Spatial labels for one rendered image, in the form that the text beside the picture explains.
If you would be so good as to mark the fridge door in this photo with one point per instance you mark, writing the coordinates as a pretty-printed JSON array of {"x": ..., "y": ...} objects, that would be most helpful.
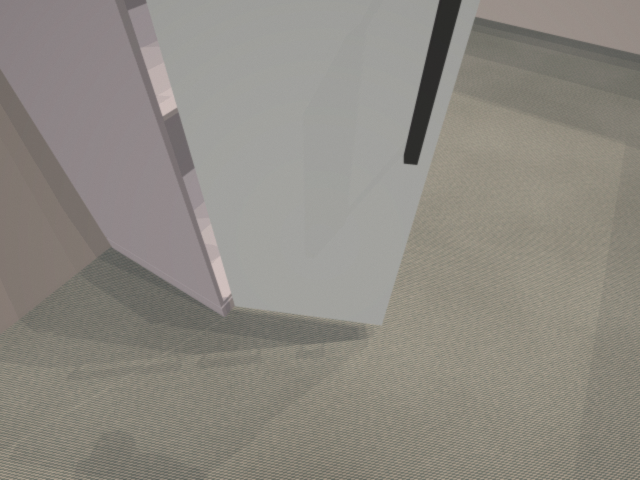
[{"x": 297, "y": 115}]

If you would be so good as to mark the handle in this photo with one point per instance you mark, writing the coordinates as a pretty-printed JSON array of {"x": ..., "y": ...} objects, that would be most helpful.
[{"x": 444, "y": 24}]

